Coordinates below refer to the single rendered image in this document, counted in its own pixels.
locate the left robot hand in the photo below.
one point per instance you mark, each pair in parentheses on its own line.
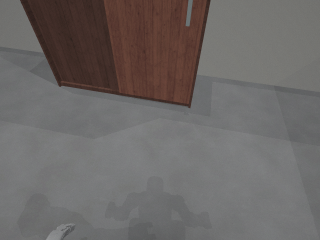
(61,232)

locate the wardrobe door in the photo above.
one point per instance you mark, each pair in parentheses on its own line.
(77,36)
(154,52)

